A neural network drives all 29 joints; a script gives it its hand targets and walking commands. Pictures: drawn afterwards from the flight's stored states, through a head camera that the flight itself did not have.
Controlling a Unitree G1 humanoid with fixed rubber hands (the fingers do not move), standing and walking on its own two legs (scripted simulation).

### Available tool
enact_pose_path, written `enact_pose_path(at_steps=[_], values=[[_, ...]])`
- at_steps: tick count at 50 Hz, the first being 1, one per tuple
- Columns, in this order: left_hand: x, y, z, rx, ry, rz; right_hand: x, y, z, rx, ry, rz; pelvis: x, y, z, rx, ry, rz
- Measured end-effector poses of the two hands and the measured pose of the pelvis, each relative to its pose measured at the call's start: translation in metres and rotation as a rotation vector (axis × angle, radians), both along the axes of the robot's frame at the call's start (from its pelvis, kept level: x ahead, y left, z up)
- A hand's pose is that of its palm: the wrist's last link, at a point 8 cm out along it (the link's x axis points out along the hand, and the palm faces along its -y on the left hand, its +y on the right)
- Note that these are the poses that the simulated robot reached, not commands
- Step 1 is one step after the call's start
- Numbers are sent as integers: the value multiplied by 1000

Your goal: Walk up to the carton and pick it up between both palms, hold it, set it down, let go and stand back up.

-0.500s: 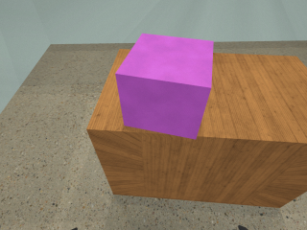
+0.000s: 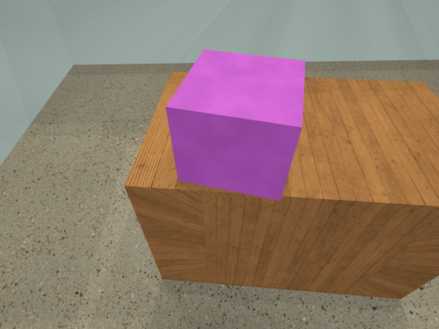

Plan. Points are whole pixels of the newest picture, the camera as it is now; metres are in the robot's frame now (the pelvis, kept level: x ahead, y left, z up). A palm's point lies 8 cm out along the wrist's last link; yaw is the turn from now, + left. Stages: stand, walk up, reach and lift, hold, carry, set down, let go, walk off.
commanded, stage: stand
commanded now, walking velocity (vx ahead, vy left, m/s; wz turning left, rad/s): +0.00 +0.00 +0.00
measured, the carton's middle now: (240, 121) +0.63 -0.05 +0.04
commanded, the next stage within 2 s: none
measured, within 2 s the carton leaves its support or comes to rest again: neither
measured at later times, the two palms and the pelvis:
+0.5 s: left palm out of the picture +0.08 +0.25 -0.11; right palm out of the picture +0.08 -0.25 -0.10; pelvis +0.00 +0.00 +0.00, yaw +0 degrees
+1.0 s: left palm out of the picture +0.07 +0.25 -0.11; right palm out of the picture +0.07 -0.25 -0.11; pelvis +0.00 +0.00 +0.00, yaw +0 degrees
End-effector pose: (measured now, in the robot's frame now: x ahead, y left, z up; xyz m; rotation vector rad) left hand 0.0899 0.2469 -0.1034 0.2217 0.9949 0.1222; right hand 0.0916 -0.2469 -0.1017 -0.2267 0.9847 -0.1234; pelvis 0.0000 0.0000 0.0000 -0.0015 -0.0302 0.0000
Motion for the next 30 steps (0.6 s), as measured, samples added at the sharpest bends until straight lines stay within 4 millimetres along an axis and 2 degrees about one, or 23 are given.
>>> enact_pose_path(at_steps=[30], values=[[-12,3,-3,7,45,7,-11,-3,-3,-6,45,-5,1,0,2,0,0,1]])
